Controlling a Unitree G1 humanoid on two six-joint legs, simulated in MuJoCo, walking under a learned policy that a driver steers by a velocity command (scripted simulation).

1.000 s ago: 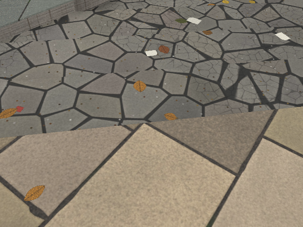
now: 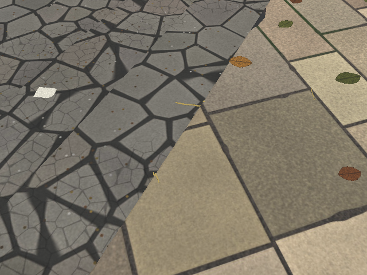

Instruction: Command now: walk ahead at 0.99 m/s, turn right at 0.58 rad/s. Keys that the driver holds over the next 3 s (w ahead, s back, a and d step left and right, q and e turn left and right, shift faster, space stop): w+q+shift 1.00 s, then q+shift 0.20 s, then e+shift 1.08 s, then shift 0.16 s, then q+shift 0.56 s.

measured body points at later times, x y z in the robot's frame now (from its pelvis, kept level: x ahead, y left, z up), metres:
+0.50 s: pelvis +0.49 -0.01 -0.01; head +0.51 -0.01 +0.44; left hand +0.39 +0.26 -0.13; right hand +0.69 -0.25 -0.11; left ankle +0.62 +0.13 -0.66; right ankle +0.35 -0.11 -0.74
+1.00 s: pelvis +0.95 +0.12 -0.01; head +0.98 +0.14 +0.44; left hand +1.06 +0.45 -0.06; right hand +1.10 -0.15 -0.13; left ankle +0.77 +0.07 -0.73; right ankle +1.24 +0.09 -0.70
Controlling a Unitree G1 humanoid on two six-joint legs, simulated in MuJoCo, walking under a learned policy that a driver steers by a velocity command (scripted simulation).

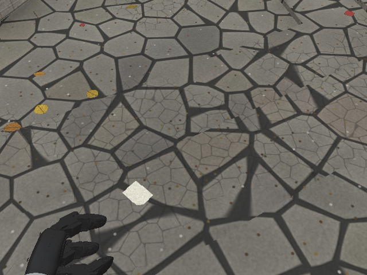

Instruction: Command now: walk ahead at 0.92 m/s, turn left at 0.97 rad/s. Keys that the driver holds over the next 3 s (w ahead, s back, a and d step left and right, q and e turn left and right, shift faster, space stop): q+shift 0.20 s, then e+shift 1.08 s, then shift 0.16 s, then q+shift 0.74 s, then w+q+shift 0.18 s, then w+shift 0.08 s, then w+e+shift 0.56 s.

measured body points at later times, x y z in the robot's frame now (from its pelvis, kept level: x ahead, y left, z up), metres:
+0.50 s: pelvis +0.31 -0.05 -0.03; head +0.36 -0.03 +0.41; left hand +0.27 +0.24 -0.16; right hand +0.62 -0.20 -0.09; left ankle +0.39 +0.07 -0.76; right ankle +0.24 -0.19 -0.73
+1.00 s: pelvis +0.37 -0.11 -0.02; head +0.41 -0.15 +0.42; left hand +0.55 +0.17 -0.10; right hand +0.50 -0.42 -0.13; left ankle +0.41 +0.06 -0.68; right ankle +0.39 -0.19 -0.76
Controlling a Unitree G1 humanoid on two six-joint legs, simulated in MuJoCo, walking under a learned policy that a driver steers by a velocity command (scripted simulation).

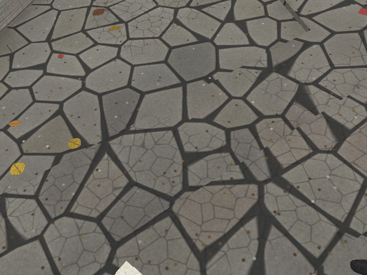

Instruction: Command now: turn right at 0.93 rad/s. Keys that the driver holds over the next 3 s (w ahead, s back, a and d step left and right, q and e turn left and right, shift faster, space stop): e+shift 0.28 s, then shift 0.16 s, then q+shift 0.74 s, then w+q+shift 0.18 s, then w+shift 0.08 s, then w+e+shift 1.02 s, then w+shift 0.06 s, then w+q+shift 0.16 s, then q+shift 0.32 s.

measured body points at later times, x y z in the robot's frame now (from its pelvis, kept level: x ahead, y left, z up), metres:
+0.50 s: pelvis +0.03 +0.05 +0.00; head +0.07 +0.05 +0.45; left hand +0.32 +0.23 -0.08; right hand +0.04 -0.27 -0.09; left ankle +0.08 +0.14 -0.74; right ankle -0.05 -0.08 -0.66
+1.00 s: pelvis +0.00 +0.05 +0.00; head +0.06 +0.05 +0.44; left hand +0.18 +0.32 -0.10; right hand +0.14 -0.25 -0.10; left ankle +0.02 +0.17 -0.70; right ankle -0.05 -0.07 -0.74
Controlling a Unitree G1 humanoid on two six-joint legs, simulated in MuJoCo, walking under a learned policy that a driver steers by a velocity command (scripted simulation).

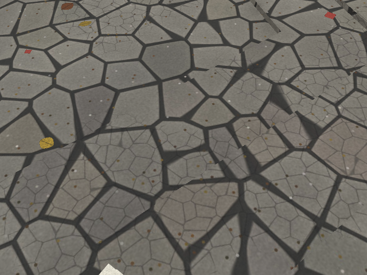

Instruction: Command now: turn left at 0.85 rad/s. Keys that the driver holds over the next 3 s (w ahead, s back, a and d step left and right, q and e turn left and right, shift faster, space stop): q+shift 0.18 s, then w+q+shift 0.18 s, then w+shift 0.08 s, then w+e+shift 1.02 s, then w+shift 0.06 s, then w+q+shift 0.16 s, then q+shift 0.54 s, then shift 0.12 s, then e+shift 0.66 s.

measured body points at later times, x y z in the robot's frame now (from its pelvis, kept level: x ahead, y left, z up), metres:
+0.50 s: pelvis +0.09 +0.06 +0.01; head +0.09 +0.09 +0.46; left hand +0.14 +0.39 -0.09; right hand +0.29 -0.18 -0.07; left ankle -0.01 +0.12 -0.74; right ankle +0.22 -0.06 -0.70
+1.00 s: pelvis +0.48 +0.07 -0.05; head +0.52 +0.06 +0.40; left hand +0.34 +0.33 -0.16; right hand +0.74 -0.11 -0.13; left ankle +0.64 +0.24 -0.73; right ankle +0.29 -0.02 -0.77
